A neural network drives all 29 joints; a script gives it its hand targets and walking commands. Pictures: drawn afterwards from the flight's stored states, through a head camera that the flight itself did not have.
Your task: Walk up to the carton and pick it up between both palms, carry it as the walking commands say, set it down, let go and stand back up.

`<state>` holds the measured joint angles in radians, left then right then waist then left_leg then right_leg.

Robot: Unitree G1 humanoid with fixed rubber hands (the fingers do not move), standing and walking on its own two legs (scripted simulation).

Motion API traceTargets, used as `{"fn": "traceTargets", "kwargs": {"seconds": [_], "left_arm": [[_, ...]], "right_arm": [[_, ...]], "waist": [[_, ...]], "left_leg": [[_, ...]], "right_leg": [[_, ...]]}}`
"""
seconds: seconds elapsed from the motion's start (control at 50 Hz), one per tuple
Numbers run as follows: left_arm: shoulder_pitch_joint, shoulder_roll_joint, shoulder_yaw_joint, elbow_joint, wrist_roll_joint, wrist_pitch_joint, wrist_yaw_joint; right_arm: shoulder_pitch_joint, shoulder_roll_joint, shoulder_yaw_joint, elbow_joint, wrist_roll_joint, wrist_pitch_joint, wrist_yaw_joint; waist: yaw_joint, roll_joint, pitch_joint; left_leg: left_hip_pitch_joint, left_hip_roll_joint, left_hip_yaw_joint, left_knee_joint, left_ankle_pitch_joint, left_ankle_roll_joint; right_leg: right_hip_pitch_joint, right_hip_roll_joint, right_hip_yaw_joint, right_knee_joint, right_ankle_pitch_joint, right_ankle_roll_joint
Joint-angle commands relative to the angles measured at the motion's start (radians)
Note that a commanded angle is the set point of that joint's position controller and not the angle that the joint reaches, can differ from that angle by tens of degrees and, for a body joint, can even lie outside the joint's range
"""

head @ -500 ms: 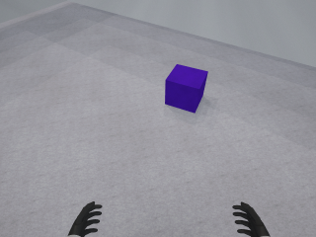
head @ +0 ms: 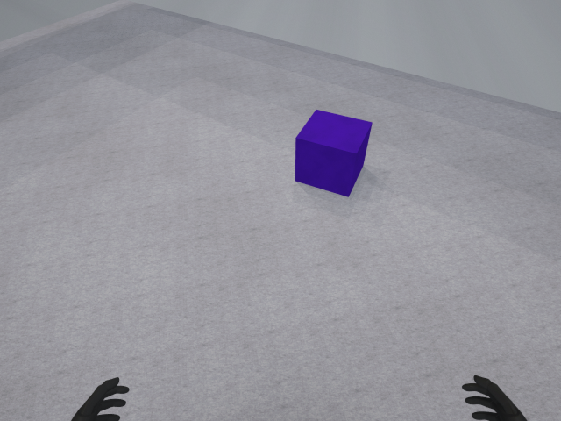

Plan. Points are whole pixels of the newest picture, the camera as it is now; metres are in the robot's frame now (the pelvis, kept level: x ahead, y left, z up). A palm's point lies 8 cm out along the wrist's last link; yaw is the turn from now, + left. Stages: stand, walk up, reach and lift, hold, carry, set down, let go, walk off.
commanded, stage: stand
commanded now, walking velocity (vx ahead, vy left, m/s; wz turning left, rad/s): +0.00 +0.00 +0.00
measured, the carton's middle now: (332, 152) +1.41 -0.20 -0.62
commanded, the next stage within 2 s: none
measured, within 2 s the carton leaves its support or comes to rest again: neither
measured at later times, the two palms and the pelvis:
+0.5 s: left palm out of the picture +0.11 +0.30 -0.08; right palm out of the picture +0.10 -0.31 -0.08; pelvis +0.00 -0.01 +0.02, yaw +0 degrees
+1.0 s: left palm out of the picture +0.09 +0.31 -0.08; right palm out of the picture +0.09 -0.32 -0.08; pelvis +0.00 +0.00 +0.02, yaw -1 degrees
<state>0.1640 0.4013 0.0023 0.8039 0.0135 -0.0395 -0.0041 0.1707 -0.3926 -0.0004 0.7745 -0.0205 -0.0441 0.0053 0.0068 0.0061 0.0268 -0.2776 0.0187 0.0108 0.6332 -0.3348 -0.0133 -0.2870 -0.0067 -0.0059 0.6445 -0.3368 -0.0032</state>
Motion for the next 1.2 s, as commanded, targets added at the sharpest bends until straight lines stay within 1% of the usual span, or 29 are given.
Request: {"fn": "traceTargets", "kwargs": {"seconds": [0.0,0.02,0.04,0.08,0.14,0.2,0.28,0.32,0.34,0.4,0.5,0.56,0.66,0.72,0.74,0.76,0.78,0.8,0.88,0.9,0.92,0.98,1.0,1.06,1.08,1.1,1.12,1.16,1.18], "left_arm": [[-0.043,0.172,0.048,-0.038,0.001,-0.013,0.008],[-0.054,0.173,0.039,-0.029,0.002,-0.014,0.005],[-0.057,0.177,0.046,-0.02,-0.01,-0.008,0.002],[-0.058,0.168,0.029,0.007,0.006,-0.016,0.003],[-0.055,0.187,0.032,0.032,-0.012,-0.015,0.006],[-0.087,0.18,0.03,0.045,-0.001,-0.016,0.004],[-0.105,0.151,0.018,0.079,-0.003,-0.009,0.008],[-0.094,0.175,0.02,0.104,-0.006,-0.011,0.005],[-0.103,0.162,0.016,0.107,-0.008,-0.009,0.005],[-0.102,0.178,0.021,0.135,0.0,-0.011,0.009],[-0.117,0.18,0.023,0.163,-0.004,-0.006,0.003],[-0.117,0.163,0.012,0.173,-0.004,-0.005,0.003],[-0.118,0.176,0.004,0.184,0.0,0.005,0.002],[-0.105,0.193,0.014,0.192,-0.01,-0.002,0.004],[-0.111,0.171,0.006,0.192,-0.012,-0.003,0.004],[-0.118,0.183,0.006,0.19,-0.006,0.003,0.005],[-0.127,0.175,0.004,0.201,0.001,0.008,0.007],[-0.106,0.168,0.007,0.198,-0.008,0.007,0.003],[-0.116,0.198,0.022,0.205,-0.01,0.011,0.008],[-0.099,0.178,0.013,0.214,-0.001,0.007,0.007],[-0.102,0.188,0.022,0.207,-0.004,0.007,0.009],[-0.103,0.184,0.015,0.215,-0.002,0.009,0.004],[-0.112,0.187,0.019,0.221,-0.008,0.011,0.007],[-0.067,0.179,0.014,0.216,-0.011,0.013,0.006],[-0.11,0.194,0.017,0.225,0.0,0.013,0.007],[-0.113,0.169,0.016,0.205,-0.009,0.01,0.007],[-0.087,0.175,0.009,0.212,-0.007,0.012,0.006],[-0.11,0.183,0.021,0.208,-0.002,0.014,0.008],[-0.094,0.183,0.013,0.208,-0.004,0.011,0.004]], "right_arm": [[-0.042,-0.17,-0.046,-0.032,0.004,-0.012,-0.003],[-0.053,-0.15,-0.042,-0.032,0.004,-0.012,0.001],[-0.049,-0.162,-0.036,-0.017,0.005,-0.013,-0.003],[-0.04,-0.141,-0.038,0.008,0.003,-0.009,-0.005],[-0.055,-0.14,-0.027,0.038,0.002,-0.006,0.003],[-0.059,-0.173,-0.039,0.078,0.008,-0.003,-0.005],[-0.083,-0.152,-0.031,0.096,0.01,-0.002,-0.003],[-0.085,-0.145,-0.025,0.125,0.006,-0.001,-0.008],[-0.093,-0.169,-0.031,0.126,0.01,0.001,-0.003],[-0.099,-0.15,-0.028,0.148,0.008,0.007,0.002],[-0.096,-0.148,-0.021,0.181,0.011,0.008,-0.002],[-0.09,-0.156,-0.023,0.201,0.011,0.003,-0.007],[-0.102,-0.178,-0.025,0.207,0.011,0.006,-0.003],[-0.084,-0.169,-0.016,0.237,0.02,0.004,-0.006],[-0.119,-0.166,-0.016,0.235,0.007,0.004,-0.009],[-0.102,-0.18,-0.022,0.229,0.011,0.007,-0.008],[-0.123,-0.181,-0.022,0.233,0.013,0.008,-0.008],[-0.122,-0.181,-0.022,0.232,0.003,0.009,-0.005],[-0.108,-0.189,-0.024,0.244,0.008,0.016,-0.004],[-0.119,-0.17,-0.023,0.246,0.007,0.014,-0.004],[-0.097,-0.183,-0.026,0.24,0.007,0.013,-0.004],[-0.115,-0.175,-0.021,0.249,0.01,0.012,-0.001],[-0.113,-0.183,-0.025,0.239,0.008,0.013,-0.004],[-0.134,-0.192,-0.029,0.236,0.005,0.011,0.0],[-0.111,-0.175,-0.026,0.237,0.008,0.011,-0.004],[-0.094,-0.174,-0.023,0.245,0.014,0.013,-0.01],[-0.114,-0.189,-0.023,0.256,0.007,0.016,-0.009],[-0.107,-0.18,-0.025,0.24,0.008,0.012,-0.01],[-0.124,-0.183,-0.021,0.249,0.01,0.011,-0.009]], "waist": [[-0.003,0.024,-0.073],[-0.013,-0.002,-0.102],[0.01,-0.002,-0.044],[-0.016,-0.042,-0.063],[-0.009,-0.009,-0.05],[-0.002,-0.048,-0.061],[-0.02,0.01,-0.085],[0.002,-0.055,-0.048],[0.0,0.009,-0.053],[-0.005,-0.028,-0.047],[-0.008,0.039,-0.043],[-0.001,-0.044,-0.033],[-0.012,0.035,-0.037],[-0.015,-0.02,-0.054],[0.002,0.014,-0.055],[-0.01,-0.047,-0.013],[-0.015,-0.013,-0.033],[0.008,0.009,-0.065],[-0.005,-0.026,-0.012],[-0.014,0.019,-0.041],[-0.008,-0.022,-0.057],[-0.012,0.044,-0.055],[-0.011,0.004,-0.033],[0.012,-0.008,-0.047],[-0.016,-0.012,-0.055],[-0.013,-0.03,-0.03],[0.002,0.01,-0.037],[-0.009,0.035,-0.056],[0.015,-0.031,-0.067]], "left_leg": [[0.018,0.077,-0.085,-0.127,0.128,0.068],[0.038,0.08,-0.086,-0.14,0.127,0.064],[0.023,0.075,-0.075,-0.148,0.164,0.066],[0.051,0.07,-0.07,-0.151,0.15,0.062],[0.073,0.075,-0.078,-0.181,0.164,0.063],[0.081,0.083,-0.085,-0.204,0.23,0.062],[0.1,0.092,-0.079,-0.232,0.192,0.054],[0.097,0.092,-0.074,-0.244,0.224,0.052],[0.109,0.092,-0.082,-0.261,0.244,0.047],[0.11,0.094,-0.077,-0.268,0.212,0.04],[0.134,0.099,-0.064,-0.294,0.205,0.039],[0.142,0.11,-0.081,-0.317,0.225,0.039],[0.13,0.114,-0.084,-0.329,0.219,0.034],[0.158,0.115,-0.085,-0.336,0.21,0.04],[0.143,0.116,-0.079,-0.337,0.186,0.046],[0.132,0.121,-0.093,-0.347,0.176,0.048],[0.141,0.112,-0.089,-0.346,0.169,0.045],[0.152,0.111,-0.059,-0.338,0.191,0.035],[0.137,0.111,-0.076,-0.355,0.181,0.042],[0.168,0.109,-0.07,-0.336,0.193,0.043],[0.169,0.11,-0.076,-0.349,0.184,0.038],[0.158,0.115,-0.07,-0.338,0.196,0.041],[0.133,0.114,-0.084,-0.354,0.212,0.042],[0.157,0.119,-0.081,-0.348,0.255,0.037],[0.179,0.115,-0.074,-0.352,0.252,0.037],[0.155,0.119,-0.083,-0.356,0.244,0.043],[0.161,0.118,-0.081,-0.346,0.249,0.047],[0.16,0.114,-0.076,-0.347,0.233,0.039],[0.173,0.119,-0.078,-0.344,0.256,0.037]], "right_leg": [[0.03,-0.076,0.091,-0.132,0.143,-0.062],[0.051,-0.086,0.079,-0.144,0.15,-0.057],[0.025,-0.083,0.099,-0.145,0.164,-0.06],[0.04,-0.095,0.095,-0.177,0.196,-0.057],[0.041,-0.098,0.113,-0.218,0.179,-0.052],[0.095,-0.097,0.095,-0.228,0.252,-0.041],[0.113,-0.1,0.085,-0.245,0.225,-0.037],[0.107,-0.1,0.097,-0.272,0.232,-0.036],[0.108,-0.108,0.099,-0.274,0.226,-0.04],[0.124,-0.108,0.092,-0.289,0.247,-0.037],[0.128,-0.114,0.11,-0.316,0.246,-0.032],[0.126,-0.1,0.093,-0.324,0.241,-0.024],[0.145,-0.109,0.086,-0.337,0.255,-0.021],[0.145,-0.112,0.096,-0.339,0.258,-0.03],[0.145,-0.107,0.108,-0.343,0.235,-0.027],[0.123,-0.109,0.09,-0.351,0.22,-0.023],[0.124,-0.112,0.099,-0.346,0.214,-0.022],[0.159,-0.116,0.102,-0.348,0.227,-0.018],[0.122,-0.111,0.111,-0.352,0.215,-0.022],[0.119,-0.107,0.102,-0.365,0.215,-0.023],[0.138,-0.105,0.106,-0.352,0.204,-0.026],[0.149,-0.11,0.099,-0.351,0.235,-0.028],[0.151,-0.113,0.101,-0.345,0.226,-0.031],[0.157,-0.106,0.09,-0.348,0.241,-0.016],[0.149,-0.116,0.091,-0.346,0.232,-0.025],[0.142,-0.114,0.096,-0.358,0.221,-0.025],[0.165,-0.115,0.092,-0.351,0.235,-0.022],[0.173,-0.119,0.094,-0.349,0.249,-0.026],[0.168,-0.123,0.093,-0.339,0.276,-0.026]]}}
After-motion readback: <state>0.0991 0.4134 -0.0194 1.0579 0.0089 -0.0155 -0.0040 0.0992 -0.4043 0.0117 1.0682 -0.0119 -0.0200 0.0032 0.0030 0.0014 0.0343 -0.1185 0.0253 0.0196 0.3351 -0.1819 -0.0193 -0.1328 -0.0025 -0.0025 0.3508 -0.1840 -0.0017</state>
